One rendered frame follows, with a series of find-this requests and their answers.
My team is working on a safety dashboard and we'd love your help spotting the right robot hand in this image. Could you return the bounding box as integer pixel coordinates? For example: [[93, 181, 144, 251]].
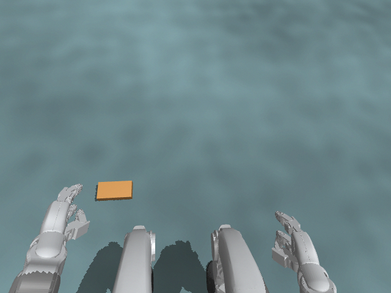
[[272, 211, 320, 274]]

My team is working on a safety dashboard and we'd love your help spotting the left robot hand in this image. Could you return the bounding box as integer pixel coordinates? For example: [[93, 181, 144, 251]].
[[39, 184, 90, 242]]

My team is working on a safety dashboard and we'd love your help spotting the left robot arm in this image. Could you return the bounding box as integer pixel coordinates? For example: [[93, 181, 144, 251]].
[[9, 231, 67, 293]]

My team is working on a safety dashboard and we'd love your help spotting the right robot arm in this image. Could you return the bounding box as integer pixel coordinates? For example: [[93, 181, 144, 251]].
[[297, 263, 337, 293]]

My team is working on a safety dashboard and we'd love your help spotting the small box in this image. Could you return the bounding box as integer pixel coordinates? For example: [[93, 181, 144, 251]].
[[97, 181, 133, 201]]

